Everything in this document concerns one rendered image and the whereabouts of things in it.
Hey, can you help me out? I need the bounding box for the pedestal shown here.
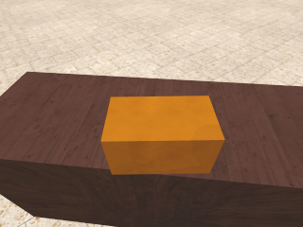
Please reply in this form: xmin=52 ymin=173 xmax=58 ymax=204
xmin=0 ymin=71 xmax=303 ymax=227

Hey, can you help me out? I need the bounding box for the carton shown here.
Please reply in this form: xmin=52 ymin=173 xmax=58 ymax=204
xmin=100 ymin=96 xmax=225 ymax=175

